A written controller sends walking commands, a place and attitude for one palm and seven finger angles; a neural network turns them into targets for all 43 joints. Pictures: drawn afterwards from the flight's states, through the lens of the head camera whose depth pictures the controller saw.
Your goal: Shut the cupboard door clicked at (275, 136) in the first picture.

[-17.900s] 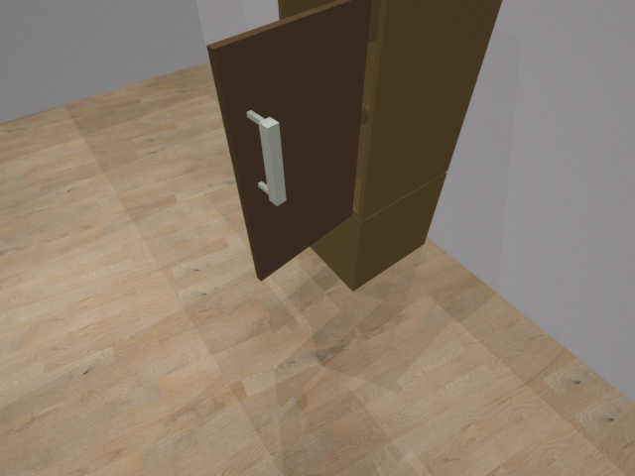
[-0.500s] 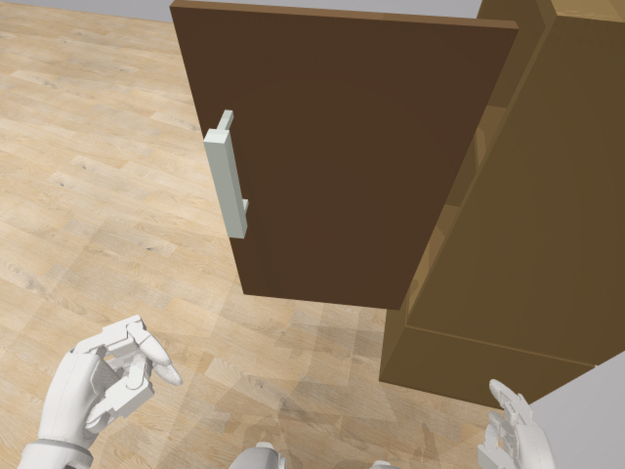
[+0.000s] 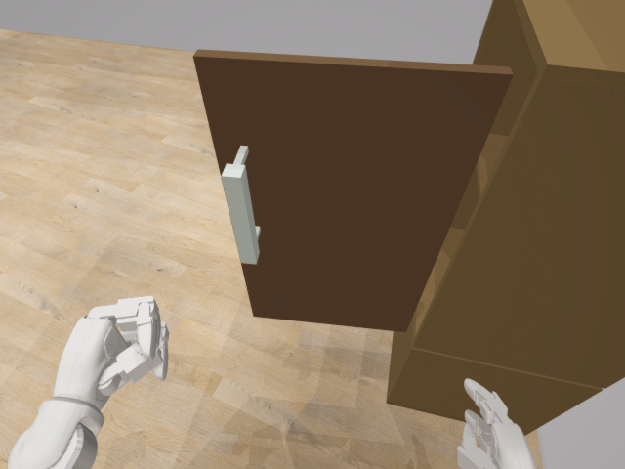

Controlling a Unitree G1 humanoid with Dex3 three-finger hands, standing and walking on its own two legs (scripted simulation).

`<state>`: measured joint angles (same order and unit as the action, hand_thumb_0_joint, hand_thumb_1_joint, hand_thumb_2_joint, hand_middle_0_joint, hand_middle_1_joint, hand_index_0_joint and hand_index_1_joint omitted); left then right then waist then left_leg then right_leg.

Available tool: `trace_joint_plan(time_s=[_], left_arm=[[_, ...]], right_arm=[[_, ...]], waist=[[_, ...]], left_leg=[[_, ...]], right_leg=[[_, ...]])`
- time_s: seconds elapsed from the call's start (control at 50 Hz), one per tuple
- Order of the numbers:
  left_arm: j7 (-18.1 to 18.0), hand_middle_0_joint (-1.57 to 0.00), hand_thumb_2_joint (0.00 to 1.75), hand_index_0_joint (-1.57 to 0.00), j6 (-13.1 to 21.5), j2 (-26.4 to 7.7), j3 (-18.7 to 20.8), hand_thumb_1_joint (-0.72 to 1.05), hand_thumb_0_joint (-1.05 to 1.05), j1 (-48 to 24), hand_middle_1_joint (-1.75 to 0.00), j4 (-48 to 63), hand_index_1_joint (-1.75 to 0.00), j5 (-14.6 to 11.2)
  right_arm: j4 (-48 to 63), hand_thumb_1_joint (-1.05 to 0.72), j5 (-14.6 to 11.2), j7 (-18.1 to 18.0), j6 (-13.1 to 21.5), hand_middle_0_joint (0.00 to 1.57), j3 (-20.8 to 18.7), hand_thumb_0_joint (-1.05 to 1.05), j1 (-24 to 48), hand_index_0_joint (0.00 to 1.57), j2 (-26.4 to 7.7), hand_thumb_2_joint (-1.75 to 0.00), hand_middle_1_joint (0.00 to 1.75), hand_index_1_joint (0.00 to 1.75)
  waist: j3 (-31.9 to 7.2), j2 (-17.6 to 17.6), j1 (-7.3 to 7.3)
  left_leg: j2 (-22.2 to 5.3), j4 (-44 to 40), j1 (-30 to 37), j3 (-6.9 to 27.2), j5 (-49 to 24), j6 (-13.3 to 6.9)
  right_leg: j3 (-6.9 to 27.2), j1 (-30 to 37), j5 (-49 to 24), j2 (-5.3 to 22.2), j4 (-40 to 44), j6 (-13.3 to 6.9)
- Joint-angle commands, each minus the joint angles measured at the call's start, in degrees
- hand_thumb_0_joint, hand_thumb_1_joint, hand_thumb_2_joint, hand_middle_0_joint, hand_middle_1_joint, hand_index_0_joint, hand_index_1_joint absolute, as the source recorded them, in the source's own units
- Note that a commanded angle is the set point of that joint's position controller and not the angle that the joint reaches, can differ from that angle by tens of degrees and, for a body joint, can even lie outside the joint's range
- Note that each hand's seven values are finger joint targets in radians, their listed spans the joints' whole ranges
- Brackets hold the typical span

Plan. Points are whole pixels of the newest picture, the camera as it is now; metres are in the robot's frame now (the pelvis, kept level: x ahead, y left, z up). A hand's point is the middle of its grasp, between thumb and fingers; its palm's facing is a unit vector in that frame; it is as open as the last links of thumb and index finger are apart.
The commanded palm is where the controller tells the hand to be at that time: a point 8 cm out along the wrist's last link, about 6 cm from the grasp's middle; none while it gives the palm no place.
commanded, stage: raise the hand and make a fist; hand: left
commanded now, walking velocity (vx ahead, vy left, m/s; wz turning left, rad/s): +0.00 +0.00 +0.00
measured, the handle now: (246, 208) +0.45 +0.13 +0.08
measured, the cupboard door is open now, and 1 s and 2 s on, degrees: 97 97 97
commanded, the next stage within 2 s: bring the fist close to the handle in 0.36 s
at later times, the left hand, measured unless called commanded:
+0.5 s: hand (172, 354) +0.23 +0.17 +0.08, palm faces -0.02 -1.00 -0.07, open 3.1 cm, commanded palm +0.21 +0.22 +0.09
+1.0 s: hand (215, 302) +0.29 +0.14 +0.09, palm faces -0.04 -1.00 -0.06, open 3.1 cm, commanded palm +0.27 +0.19 +0.09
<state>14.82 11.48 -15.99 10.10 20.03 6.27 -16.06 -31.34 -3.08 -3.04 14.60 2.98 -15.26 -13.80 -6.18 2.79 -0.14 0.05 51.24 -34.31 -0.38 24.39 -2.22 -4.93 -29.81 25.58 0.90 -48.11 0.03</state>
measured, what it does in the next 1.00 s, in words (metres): stands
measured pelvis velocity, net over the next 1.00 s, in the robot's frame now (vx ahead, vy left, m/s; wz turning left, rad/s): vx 0.01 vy -0.02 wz -0.02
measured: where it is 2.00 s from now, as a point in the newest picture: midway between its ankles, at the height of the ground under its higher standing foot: outside the picture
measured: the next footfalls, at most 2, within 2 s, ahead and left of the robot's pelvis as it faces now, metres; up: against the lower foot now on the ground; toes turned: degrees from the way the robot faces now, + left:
none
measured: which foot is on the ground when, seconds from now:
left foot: down 0.00-1.00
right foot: down 0.00-1.00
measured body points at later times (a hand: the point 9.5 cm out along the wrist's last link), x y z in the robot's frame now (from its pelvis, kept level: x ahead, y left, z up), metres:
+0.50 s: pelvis +0.00 -0.02 +0.00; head +0.02 -0.02 +0.45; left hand +0.22 +0.23 +0.09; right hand +0.17 -0.26 -0.06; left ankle +0.02 +0.09 -0.70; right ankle -0.01 -0.12 -0.70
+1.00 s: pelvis +0.01 -0.02 +0.01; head +0.04 -0.03 +0.45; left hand +0.29 +0.19 +0.09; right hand +0.16 -0.27 -0.08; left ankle +0.02 +0.09 -0.70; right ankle -0.01 -0.12 -0.70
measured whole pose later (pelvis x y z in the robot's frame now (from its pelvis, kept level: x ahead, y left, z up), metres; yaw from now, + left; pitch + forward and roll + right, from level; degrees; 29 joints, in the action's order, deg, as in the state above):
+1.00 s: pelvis +0.01 -0.02 +0.01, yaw -1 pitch +8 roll +0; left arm 9.9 11.6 -13.2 7.7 8.2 -3.0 -13.3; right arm -32.7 -2.5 -2.3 11.5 1.5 -15.1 -14.8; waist -5.6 2.2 1.6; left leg -0.7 47.8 -32.0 -1.2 23.6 -0.6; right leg -4.0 -29.2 25.8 0.2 -47.2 -1.4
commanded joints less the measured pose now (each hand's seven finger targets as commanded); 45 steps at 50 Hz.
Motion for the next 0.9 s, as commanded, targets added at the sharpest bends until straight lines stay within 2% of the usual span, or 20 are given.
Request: trace_joint_plan(time_s=[0.0,0.06,0.08,0.1,0.16,0.18,0.24,0.28,0.3,0.44,0.52,0.56,0.58,0.6,0.66,0.68,0.76,0.8,0.84,0.88], left_arm=[[0.23,-1.30,0.90,-1.30,2.55,-6.26,4.02,0.90,0.00,-3.47,-1.50,9.90,-1.50,-1.51],[0.15,-1.30,0.90,-1.30,2.99,-6.79,4.61,0.90,0.00,-3.97,-1.50,11.12,-1.50,-1.68],[-0.38,-1.30,0.90,-1.30,3.23,-8.32,5.77,0.90,0.00,-3.68,-1.50,11.01,-1.50,-1.29],[-0.40,-1.30,0.90,-1.30,3.64,-6.62,4.38,0.90,0.00,-3.64,-1.50,11.81,-1.50,-1.23],[-0.74,-1.30,0.90,-1.30,4.87,-7.22,4.93,0.90,0.00,-4.44,-1.50,12.68,-1.50,-1.32],[-1.12,-1.30,0.90,-1.30,5.02,-8.67,6.21,0.90,0.00,-4.05,-1.50,11.76,-1.50,-1.03],[-0.67,-1.30,0.90,-1.30,5.54,-7.03,4.68,0.90,0.00,-4.67,-1.50,11.61,-1.50,-1.27],[-0.82,-1.30,0.90,-1.30,5.50,-8.43,5.58,0.90,0.00,-4.36,-1.50,11.04,-1.50,-0.92],[-0.73,-1.30,0.90,-1.30,5.42,-7.01,4.55,0.90,0.00,-4.05,-1.50,10.87,-1.50,-1.13],[-0.32,-1.30,0.90,-1.30,5.58,-7.52,5.04,0.90,0.00,-4.91,-1.50,10.86,-1.50,-1.78],[-0.83,-1.30,0.90,-1.30,6.03,-6.40,2.45,0.90,0.00,-12.73,-1.50,10.37,-1.50,-0.95],[-0.99,-1.30,0.90,-1.30,5.87,-6.71,2.67,0.90,0.00,-14.06,-1.50,8.37,-1.50,-0.77],[-1.26,-1.30,0.90,-1.30,5.65,-7.50,3.03,0.90,0.00,-14.64,-1.50,7.74,-1.50,-0.40],[-1.11,-1.30,0.90,-1.30,5.43,-5.82,1.22,0.90,0.00,-15.87,-1.50,7.15,-1.50,-0.13],[-1.61,-1.30,0.90,-1.30,4.45,-6.39,2.08,0.90,0.00,-15.12,-1.50,6.07,-1.50,0.09],[-2.00,-1.30,0.90,-1.30,3.87,-7.33,3.01,0.90,0.00,-14.39,-1.50,4.63,-1.50,0.23],[-3.31,-1.30,0.90,-1.30,3.58,-6.22,2.39,0.90,0.00,-18.53,-1.50,4.09,-1.50,0.73],[-3.91,-1.30,0.90,-1.30,3.57,-6.52,2.90,0.90,0.00,-19.37,-1.50,2.86,-1.50,0.96],[-4.35,-1.30,0.90,-1.30,3.96,-5.51,2.19,0.90,0.00,-19.74,-1.50,3.73,-1.50,1.10],[-4.92,-1.30,0.90,-1.30,3.96,-5.85,2.30,0.90,0.00,-18.89,-1.50,3.37,-1.50,1.48]], right_arm=[[9.13,-0.90,-0.25,-0.39,3.30,0.20,-3.85,0.00,4.20,0.20,-7.69,-0.90,0.30,0.30],[9.22,-0.90,-0.26,-0.19,3.37,0.20,-4.10,0.00,4.36,0.20,-7.74,-0.90,0.30,0.30],[8.86,-0.90,-0.05,-0.17,3.30,0.20,-4.27,0.00,4.32,0.20,-7.96,-0.90,0.30,0.30],[9.13,-0.90,-0.04,-0.08,3.24,0.20,-4.19,0.00,4.17,0.20,-7.69,-0.90,0.30,0.30],[8.97,-0.90,0.01,0.08,3.31,0.20,-4.29,0.00,4.10,0.20,-7.70,-0.90,0.30,0.30],[8.48,-0.90,0.18,0.06,3.15,0.20,-4.44,0.00,4.08,0.20,-7.85,-0.90,0.30,0.30],[8.70,-0.90,-0.06,0.08,3.07,0.20,-4.37,0.00,4.30,0.20,-7.71,-0.90,0.30,0.30],[8.39,-0.90,0.02,-0.04,2.91,0.20,-4.45,0.00,4.31,0.20,-8.00,-0.90,0.30,0.30],[8.72,-0.90,-0.03,-0.01,2.84,0.20,-4.37,0.00,4.46,0.20,-7.71,-0.90,0.30,0.30],[8.79,-0.90,-0.07,-0.28,2.91,0.20,-4.17,0.00,4.96,0.20,-7.67,-0.90,0.30,0.30],[7.88,-0.90,-0.01,-0.47,3.04,0.20,-3.93,0.00,4.75,0.20,-7.88,-0.90,0.30,0.30],[7.45,-0.90,-0.02,-0.65,2.98,0.20,-3.92,0.00,4.70,0.20,-8.06,-0.90,0.30,0.30],[7.32,-0.90,0.10,-0.68,2.83,0.20,-3.96,0.00,4.54,0.20,-8.26,-0.90,0.30,0.30],[7.44,-0.90,-0.02,-0.62,2.78,0.20,-3.95,0.00,4.66,0.20,-8.06,-0.90,0.30,0.30],[7.73,-0.90,0.01,-0.47,2.47,0.20,-4.02,0.00,4.58,0.20,-7.93,-0.90,0.30,0.30],[7.69,-0.90,0.24,-0.39,2.16,0.20,-3.99,0.00,4.56,0.20,-8.10,-0.90,0.30,0.30],[8.06,-0.90,0.21,-0.03,1.15,0.20,-3.91,0.00,4.93,0.20,-7.69,-0.90,0.30,0.30],[7.84,-0.90,0.33,0.04,0.67,0.20,-4.09,0.00,4.56,0.20,-7.84,-0.90,0.30,0.30],[8.07,-0.90,0.33,0.33,0.58,0.20,-4.15,0.00,4.63,0.20,-7.57,-0.90,0.30,0.30],[8.00,-0.90,0.41,0.50,0.35,0.20,-4.28,0.00,4.39,0.20,-7.72,-0.90,0.30,0.30]], waist=[[-7.17,-1.34,0.46],[-8.23,0.29,0.15],[-7.98,-1.33,0.24],[-8.58,-0.25,0.39],[-8.74,0.85,0.48],[-8.25,-1.18,0.50],[-7.42,0.64,0.84],[-7.23,-0.78,0.99],[-7.03,-0.82,1.01],[-6.54,-1.05,1.11],[-6.12,-0.40,2.70],[-6.17,-0.06,2.48],[-6.63,-1.81,2.46],[-7.48,-1.15,2.60],[-9.30,-0.62,1.49],[-8.70,-2.33,1.44],[-8.32,-1.72,1.42],[-9.21,-3.66,1.61],[-10.27,-0.89,1.04],[-10.99,-2.28,1.14]], left_leg=[[-0.87,-10.17,8.71,3.54,-14.72,0.93],[-0.70,-10.07,9.64,3.27,-15.75,1.10],[-0.80,-9.78,9.25,3.38,-16.13,0.99],[-0.71,-9.82,9.88,3.00,-16.93,0.92],[-0.64,-9.45,10.09,2.95,-17.35,1.04],[-0.73,-9.16,9.40,2.86,-16.97,0.90],[-0.47,-9.36,9.20,2.40,-14.58,0.90],[-0.55,-9.14,8.56,2.37,-13.90,0.73],[-0.41,-9.24,8.40,2.12,-13.51,0.69],[-0.21,-8.90,7.58,1.98,-11.34,0.57],[-0.25,-8.48,8.43,2.18,-10.53,0.44],[-0.21,-8.66,8.44,2.32,-10.06,0.51],[-0.35,-8.59,8.21,2.43,-10.38,0.39],[-0.22,-8.74,8.87,2.21,-10.64,0.36],[-0.13,-8.97,9.67,1.96,-12.69,0.51],[-0.25,-8.87,8.93,1.99,-13.23,0.44],[-0.15,-9.32,9.13,1.50,-13.86,0.71],[-0.20,-8.96,9.02,1.07,-14.55,0.60],[-0.16,-9.09,10.17,1.02,-16.13,0.78],[-0.28,-8.69,10.40,0.86,-17.62,0.68]], right_leg=[[0.19,2.19,-14.07,-1.37,6.87,-1.00],[0.20,2.36,-15.03,-1.23,6.65,-1.01],[0.47,2.81,-15.23,-1.24,6.79,-1.02],[0.42,2.82,-15.88,-1.22,6.70,-0.94],[0.50,2.46,-16.41,-1.12,6.40,-0.92],[0.81,2.93,-16.38,-1.13,6.75,-0.91],[1.14,1.93,-14.52,-1.08,7.26,-0.78],[1.52,2.24,-13.78,-1.05,7.64,-0.74],[1.59,2.37,-13.70,-0.92,7.87,-0.64],[2.75,2.27,-11.34,-0.62,9.03,-0.38],[2.73,0.40,-10.40,-0.71,8.82,-0.18],[2.71,0.19,-9.65,-0.71,8.84,-0.35],[2.96,0.85,-9.81,-0.69,8.95,-0.28],[2.98,0.86,-10.24,-0.64,8.87,-0.24],[2.90,2.51,-12.98,-0.42,8.53,-0.40],[3.13,3.06,-13.85,-0.36,8.69,-0.23],[2.84,2.99,-15.04,-0.37,8.33,-0.28],[3.30,3.82,-16.42,-0.30,8.56,0.02],[2.95,4.22,-18.16,-0.31,7.81,-0.32],[3.00,5.01,-20.15,-0.30,7.71,-0.20]])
